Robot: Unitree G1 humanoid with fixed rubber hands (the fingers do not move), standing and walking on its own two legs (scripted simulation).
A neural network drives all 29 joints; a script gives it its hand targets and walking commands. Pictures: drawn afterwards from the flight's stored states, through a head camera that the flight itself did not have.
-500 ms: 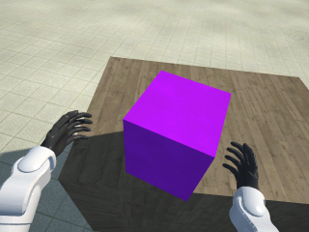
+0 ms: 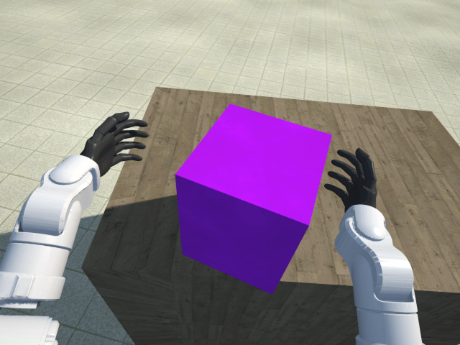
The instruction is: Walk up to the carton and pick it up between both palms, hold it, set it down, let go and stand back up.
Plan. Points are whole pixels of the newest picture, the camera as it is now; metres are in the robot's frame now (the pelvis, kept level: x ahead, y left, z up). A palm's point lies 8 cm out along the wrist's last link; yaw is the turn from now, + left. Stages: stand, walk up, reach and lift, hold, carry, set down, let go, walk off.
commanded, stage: reach and lift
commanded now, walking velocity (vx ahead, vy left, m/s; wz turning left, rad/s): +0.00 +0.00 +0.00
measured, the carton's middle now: (251, 199) +0.39 -0.03 +0.04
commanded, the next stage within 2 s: none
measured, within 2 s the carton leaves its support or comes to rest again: neither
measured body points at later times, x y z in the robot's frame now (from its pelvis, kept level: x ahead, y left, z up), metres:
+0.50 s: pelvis +0.00 +0.00 +0.00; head +0.02 +0.03 +0.45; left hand +0.45 +0.18 +0.20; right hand +0.37 -0.19 +0.18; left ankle +0.02 +0.11 -0.75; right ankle +0.00 -0.12 -0.75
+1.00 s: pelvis +0.00 +0.00 +0.00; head +0.01 +0.03 +0.45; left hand +0.45 +0.19 +0.13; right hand +0.37 -0.20 +0.13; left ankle +0.02 +0.11 -0.75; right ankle +0.00 -0.12 -0.75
